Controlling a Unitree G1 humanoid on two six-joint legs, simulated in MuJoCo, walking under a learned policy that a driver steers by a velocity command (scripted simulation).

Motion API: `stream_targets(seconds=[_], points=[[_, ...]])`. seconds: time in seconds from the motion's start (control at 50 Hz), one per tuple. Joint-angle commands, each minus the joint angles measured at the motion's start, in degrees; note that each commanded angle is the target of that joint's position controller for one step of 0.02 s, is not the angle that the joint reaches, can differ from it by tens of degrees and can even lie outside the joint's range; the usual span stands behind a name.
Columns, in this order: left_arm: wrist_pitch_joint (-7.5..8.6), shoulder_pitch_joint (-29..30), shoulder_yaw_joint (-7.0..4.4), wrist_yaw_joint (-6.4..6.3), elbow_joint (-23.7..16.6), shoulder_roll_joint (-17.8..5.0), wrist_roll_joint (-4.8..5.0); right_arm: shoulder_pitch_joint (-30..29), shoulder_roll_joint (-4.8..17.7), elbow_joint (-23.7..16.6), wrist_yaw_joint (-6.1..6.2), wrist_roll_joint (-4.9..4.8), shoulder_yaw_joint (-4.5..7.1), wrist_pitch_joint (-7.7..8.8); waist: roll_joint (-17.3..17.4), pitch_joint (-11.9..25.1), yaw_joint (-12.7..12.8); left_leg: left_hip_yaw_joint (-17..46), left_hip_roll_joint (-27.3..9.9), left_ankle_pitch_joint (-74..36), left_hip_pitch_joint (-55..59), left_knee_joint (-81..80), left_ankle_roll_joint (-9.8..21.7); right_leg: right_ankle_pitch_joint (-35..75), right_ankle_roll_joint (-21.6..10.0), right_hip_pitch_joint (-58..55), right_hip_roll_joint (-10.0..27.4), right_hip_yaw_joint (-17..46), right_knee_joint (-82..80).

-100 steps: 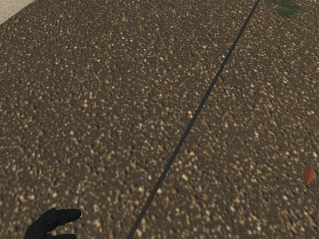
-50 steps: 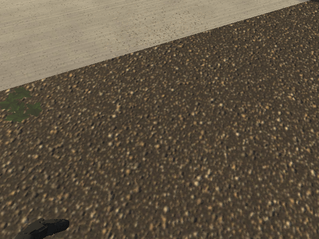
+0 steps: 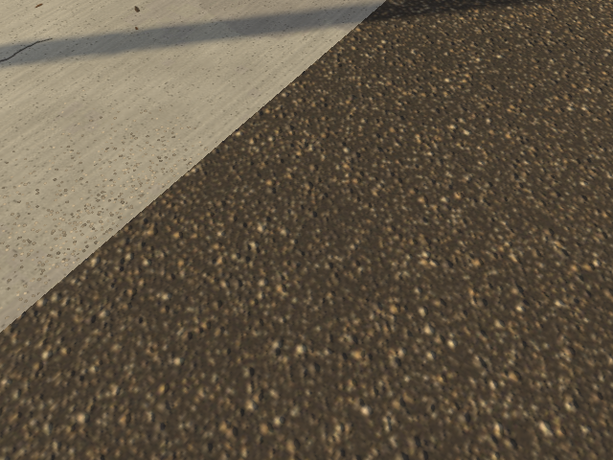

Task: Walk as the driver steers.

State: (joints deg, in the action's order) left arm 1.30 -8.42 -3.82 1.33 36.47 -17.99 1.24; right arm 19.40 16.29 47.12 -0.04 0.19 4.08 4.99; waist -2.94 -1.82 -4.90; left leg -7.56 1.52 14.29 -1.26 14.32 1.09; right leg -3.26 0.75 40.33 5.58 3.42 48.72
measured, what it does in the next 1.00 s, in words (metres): walks ahead: right foot, then left foot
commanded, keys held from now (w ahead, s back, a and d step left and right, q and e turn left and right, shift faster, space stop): w+e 0.16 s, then w+q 0.84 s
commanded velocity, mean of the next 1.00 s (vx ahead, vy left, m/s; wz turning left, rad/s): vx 0.50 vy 0.00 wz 0.13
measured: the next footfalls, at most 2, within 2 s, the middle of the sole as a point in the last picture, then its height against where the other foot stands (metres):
right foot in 0.16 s outside the picture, level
left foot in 0.72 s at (271, 412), level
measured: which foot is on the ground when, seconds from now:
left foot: down 0.00-0.16, up 0.18-0.70, down 0.72-1.00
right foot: up 0.00-0.14, down 0.16-0.74, up 0.76-1.00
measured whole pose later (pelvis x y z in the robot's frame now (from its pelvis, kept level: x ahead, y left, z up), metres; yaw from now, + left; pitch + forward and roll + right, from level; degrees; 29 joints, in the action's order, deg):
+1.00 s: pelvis +0.57 -0.02 +0.00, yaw +13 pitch +2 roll +0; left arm 5.3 -6.0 -2.6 -0.2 38.4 -17.1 -0.9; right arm 17.8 16.0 40.8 -0.3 -0.8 3.4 2.6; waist -1.4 -2.1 -2.5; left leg 5.6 7.0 10.6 -10.9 20.0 5.7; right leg -10.0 3.8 37.6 5.6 5.4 49.8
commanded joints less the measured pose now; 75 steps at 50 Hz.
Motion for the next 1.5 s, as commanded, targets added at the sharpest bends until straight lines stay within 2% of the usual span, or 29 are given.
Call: stream_targets(seconds=[0.02, 0.12, 0.16, 0.18, 0.2, 0.22, 0.24, 0.28, 0.34, 0.42, 0.62, 0.68, 0.72, 0.74, 0.76, 0.78, 0.8, 0.82, 0.84, 0.9, 1.08, 1.18, 1.2, 1.22, 1.24, 1.26, 1.3, 1.36, 1.5], points=[[0.99, 5.84, 0.51, 1.19, -5.55, -0.62, 0.09, -3.13, 9.67, -3.35, 0.30, -0.61, 1.94, 0.60, 5.76, -1.76, 0.39, 4.24, -15.33, -19.66, -0.95, -4.96, 7.93, 4.88, -1.09, -1.59, -0.17, -2.23, -7.01], [0.50, 6.60, -0.70, 2.21, -8.04, -3.30, -0.17, -1.53, 12.92, -1.90, 0.65, -1.82, 2.86, -1.09, 8.05, 0.02, 2.82, -0.41, -17.17, -43.69, 5.84, 4.90, 5.33, -6.25, -5.60, -8.76, -4.90, -7.74, -12.31], [-0.02, -7.98, -3.50, 1.49, -4.60, -7.89, -0.15, -2.12, 13.08, -2.31, 1.24, -1.99, 2.74, -1.77, 7.05, 8.06, 11.12, -3.59, -14.63, -52.43, 0.05, 24.74, 2.80, -4.36, -9.39, -29.89, -9.55, -9.25, -16.92], [-0.56, -16.77, -4.86, 0.18, -2.72, -11.85, -0.04, 0.18, 9.39, -3.00, 1.18, -0.27, 1.12, -1.32, -0.94, 13.92, 13.90, -3.39, -12.18, -29.24, -16.01, 42.42, 0.78, -2.43, -13.04, -49.28, -0.65, 4.67, -17.60], [0.21, -14.22, -4.53, 0.08, -3.55, -15.94, 0.08, 6.12, 2.49, -5.23, -0.05, 0.97, -1.52, 0.19, -13.30, 21.32, 6.99, 3.36, -1.44, 19.44, -37.31, 59.88, -1.66, -12.99, -23.07, -63.69, 14.20, 37.40, -25.21], [0.77, -16.31, -3.11, 0.26, -3.75, -9.82, -0.31, 0.70, 8.88, -3.90, -0.80, -1.48, -0.07, 1.43, -4.61, 23.63, 12.13, 12.17, -3.33, 18.02, -41.30, 64.64, -0.89, -16.26, -21.83, -62.74, 15.51, 39.56, -29.94], [1.40, -13.93, -2.37, 0.39, -2.99, -8.32, -0.87, -4.58, 10.10, -5.80, -0.98, -3.31, 0.33, 1.83, -3.19, 14.62, 11.98, 11.15, -5.50, 13.18, -44.34, 63.92, -0.07, -10.26, -19.22, -55.49, 13.91, 29.85, -30.31], [2.18, -7.26, -1.35, 0.38, -2.59, -5.44, -1.24, -6.14, 8.65, -5.16, -0.30, -1.75, 0.11, 1.54, 0.82, 6.97, 7.54, 10.90, -9.74, 5.36, -39.29, 56.18, -0.21, 1.75, -15.91, -40.21, 9.32, 16.82, -31.71], [3.85, -4.63, -0.92, 0.42, -1.44, -3.82, -1.74, -1.17, 6.39, -2.81, -0.35, -1.73, 0.01, -1.01, -0.68, 5.28, 3.83, 11.52, -10.92, 0.20, -32.82, 52.96, -1.46, 6.73, -15.49, -31.64, 7.39, 8.82, -37.27], [4.87, -6.10, -1.23, -0.35, 1.55, -4.31, -2.43, -5.93, 4.86, -3.89, 0.05, -1.59, -0.04, -2.01, 0.30, 0.68, 4.85, 14.13, -9.23, -10.24, -38.64, 44.05, -2.92, 10.56, -13.45, -31.52, 6.05, -0.20, -40.33], [2.73, -10.70, -2.08, -1.84, 6.96, -6.75, -0.97, -18.62, 2.26, -9.97, -3.41, -1.23, -1.28, -1.06, 1.11, -3.71, 9.55, 7.53, -5.81, -15.38, -42.09, 21.21, 0.98, 18.82, -9.75, -46.98, 9.56, -9.59, -37.41], [1.29, -8.95, -2.70, -2.91, 6.63, -9.14, -0.65, -14.91, 4.59, -11.07, -4.03, -1.18, -0.10, -1.52, -2.32, 1.11, 6.02, 2.26, -0.97, -5.93, -33.21, 21.21, 4.19, 45.46, -7.66, -49.41, 9.66, -12.05, -26.62], [0.66, -7.29, -2.52, -3.64, 6.11, -9.46, -0.47, -0.59, 9.59, -8.35, -3.15, -1.29, 2.66, -1.87, -1.19, 9.06, -2.29, 2.46, 2.76, -8.09, -11.80, 16.74, 8.05, 47.61, -4.76, -41.84, 6.63, -14.25, -6.02], [1.50, -9.25, -1.18, -3.65, 4.95, -6.23, -1.91, 6.85, 14.92, -7.26, -1.81, -1.46, 4.16, -2.49, 7.89, 15.19, -3.97, 18.66, -7.61, -11.77, 6.01, 16.31, 12.17, 21.34, -2.38, -26.89, 2.69, -14.40, 12.44], [3.35, -13.66, 0.85, -2.34, 2.65, -0.15, -2.36, 4.01, 17.02, -8.82, -1.79, -1.78, 4.21, -1.97, 19.24, 21.80, 2.12, 52.26, -20.44, -2.94, 23.48, 8.37, 24.78, -28.93, 1.22, -3.06, -10.97, -5.54, 32.39], [5.59, -8.09, -0.16, -1.10, 2.39, -5.64, -0.57, 4.91, 12.38, -9.23, -1.90, -1.48, 3.00, -1.75, 11.03, 23.14, -2.35, 52.26, -19.77, 2.00, 24.40, 4.12, 22.52, -27.94, -0.50, 3.03, -7.39, 4.52, 34.41], [6.63, -3.27, -0.26, -0.61, 0.45, -6.61, 1.16, 2.99, 9.94, -9.39, -1.70, -1.18, 2.39, -1.44, 7.91, 15.08, -2.11, 43.45, -17.80, 0.49, 17.76, 3.49, 19.74, -23.43, -1.68, 5.21, -4.91, 3.57, 31.34], [7.06, -1.91, 0.00, -0.89, 0.14, -5.51, 0.39, -0.50, 9.19, -9.75, -1.74, -1.22, 2.09, -1.22, 1.78, 8.75, 0.87, 37.26, -15.31, -5.70, 8.33, 2.83, 17.81, -19.74, -1.80, 3.82, -2.42, 2.71, 25.17], [6.79, -1.50, -0.51, -1.32, 0.44, -6.16, -1.25, -3.55, 7.11, -10.39, -1.55, -1.21, 1.50, -1.12, 1.39, 6.24, 2.69, 32.78, -13.26, -11.76, 2.18, 2.06, 16.70, -17.61, -1.24, 0.69, -0.71, 2.25, 19.97], [4.96, -4.42, -0.58, -1.38, 0.68, -4.96, -2.18, -5.83, 7.25, -11.56, -0.81, -0.66, 1.35, -1.13, 4.46, 4.07, 5.84, 28.06, -10.72, -21.04, -7.59, -0.78, 17.15, -15.01, 1.46, -4.69, 0.13, 1.06, 14.00], [5.14, 10.28, 0.53, -0.67, -2.92, -2.79, -0.98, 0.51, 9.90, -8.60, 1.00, -1.79, 2.18, -2.65, 8.08, 2.57, 0.45, 25.40, -6.45, -11.90, -12.29, 3.05, 11.12, 7.04, 3.70, -13.02, -5.79, -0.08, -17.09], [6.47, 0.43, -1.81, -0.48, -0.56, -6.80, -1.12, -1.14, 7.41, -9.07, 1.11, -1.25, 1.62, -3.05, 10.15, 5.93, 6.72, 30.02, -6.45, -14.02, -7.96, 15.32, 7.47, 0.97, -1.74, -26.27, -5.16, 0.21, -23.56], [6.74, -7.16, -2.50, -0.83, 0.22, -9.16, -2.28, -0.63, 4.04, -9.71, 0.84, -0.59, 0.34, -2.78, 6.03, 13.05, 9.82, 26.07, -3.50, -10.13, -12.56, 28.60, 5.49, -1.44, -5.39, -39.38, 2.51, 7.07, -22.47], [6.14, -13.58, -3.79, -0.80, 2.22, -14.25, -3.19, 7.78, 0.30, -10.47, 0.86, -1.62, -0.85, -2.17, -10.42, 20.27, 7.47, 18.16, 5.24, 10.78, -31.53, 48.05, 1.02, -11.53, -15.28, -58.58, 14.94, 31.91, -26.08], [5.82, -15.19, -3.35, -0.19, 3.37, -10.84, -1.32, 9.18, 4.34, -9.35, 0.91, -2.43, -0.51, -1.86, -13.19, 19.16, 8.27, 18.51, 2.68, 19.04, -41.19, 57.35, 0.15, -27.12, -17.48, -59.34, 18.22, 45.32, -31.32], [5.59, -12.11, -2.19, -0.29, 2.72, -6.71, -0.84, 3.48, 8.21, -9.39, 0.85, -2.41, 0.49, -1.93, -6.29, 10.79, 9.66, 19.11, 0.24, 13.98, -43.89, 60.45, -0.01, -29.94, -15.04, -52.63, 15.58, 37.87, -32.68], [4.84, -7.29, -1.12, -0.36, 2.70, -4.27, -1.68, -4.75, 7.74, -11.47, 0.79, -0.81, 0.56, -1.73, -0.75, 2.54, 8.55, 15.99, -3.01, 7.22, -42.29, 56.66, 0.00, -17.10, -12.68, -39.94, 10.44, 23.83, -33.91], [5.11, -6.45, -0.37, -0.40, 3.89, -2.65, -1.61, -3.86, 4.64, -11.31, 0.05, -0.99, 0.15, -1.68, -3.51, 1.95, 5.73, 13.63, -5.72, 4.01, -36.70, 49.20, -0.10, -5.30, -12.42, -33.75, 6.63, 14.99, -36.87], [3.86, -10.28, -1.50, -0.98, 7.01, -7.68, 0.14, -15.26, 1.52, -13.89, -0.80, -0.40, -1.64, -0.16, -1.82, 0.49, 8.31, 9.42, -4.29, -10.95, -29.57, 23.20, -2.69, 3.71, -12.87, -29.51, 4.17, 7.24, -38.63]])
Velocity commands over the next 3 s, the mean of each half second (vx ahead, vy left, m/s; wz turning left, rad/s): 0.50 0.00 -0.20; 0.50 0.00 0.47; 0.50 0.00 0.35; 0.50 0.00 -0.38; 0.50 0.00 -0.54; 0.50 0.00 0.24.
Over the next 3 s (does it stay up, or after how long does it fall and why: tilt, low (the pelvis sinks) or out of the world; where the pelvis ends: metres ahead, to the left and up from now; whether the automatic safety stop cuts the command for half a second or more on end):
stays up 1.63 0.13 0.01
